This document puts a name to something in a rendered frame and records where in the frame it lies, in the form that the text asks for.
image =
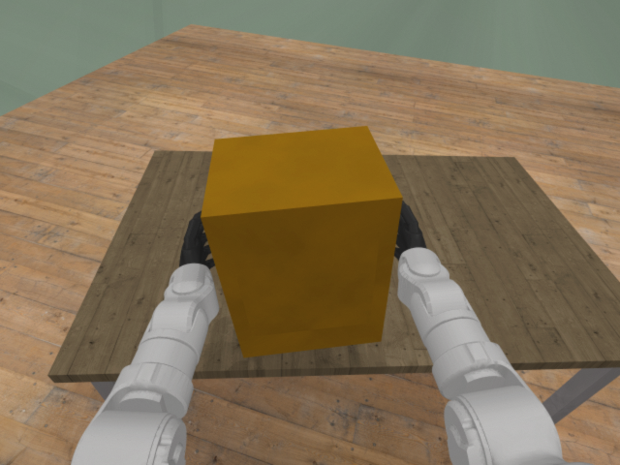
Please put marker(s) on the right robot upper arm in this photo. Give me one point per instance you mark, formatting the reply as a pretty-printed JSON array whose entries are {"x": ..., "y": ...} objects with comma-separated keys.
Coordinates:
[{"x": 501, "y": 426}]

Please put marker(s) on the right robot hand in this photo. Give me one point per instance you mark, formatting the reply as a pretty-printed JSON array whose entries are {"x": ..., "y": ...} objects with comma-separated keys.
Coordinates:
[{"x": 410, "y": 235}]

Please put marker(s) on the table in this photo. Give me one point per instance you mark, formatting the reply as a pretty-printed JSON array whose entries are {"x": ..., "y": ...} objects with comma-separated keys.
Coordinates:
[{"x": 539, "y": 290}]

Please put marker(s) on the left robot hand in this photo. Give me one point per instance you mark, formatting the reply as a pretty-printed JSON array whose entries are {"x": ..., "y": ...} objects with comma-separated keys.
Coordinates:
[{"x": 192, "y": 251}]

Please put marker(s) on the robot left forearm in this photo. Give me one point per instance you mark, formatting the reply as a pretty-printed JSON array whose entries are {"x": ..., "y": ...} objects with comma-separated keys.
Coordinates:
[{"x": 159, "y": 379}]

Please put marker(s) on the robot right forearm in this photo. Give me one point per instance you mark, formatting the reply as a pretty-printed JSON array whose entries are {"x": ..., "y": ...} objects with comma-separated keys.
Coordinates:
[{"x": 464, "y": 359}]

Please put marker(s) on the carton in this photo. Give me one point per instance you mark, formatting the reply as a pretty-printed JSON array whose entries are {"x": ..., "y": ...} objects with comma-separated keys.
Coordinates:
[{"x": 302, "y": 229}]

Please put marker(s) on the left robot upper arm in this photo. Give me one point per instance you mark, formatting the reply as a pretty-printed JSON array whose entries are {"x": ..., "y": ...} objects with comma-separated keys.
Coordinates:
[{"x": 134, "y": 438}]

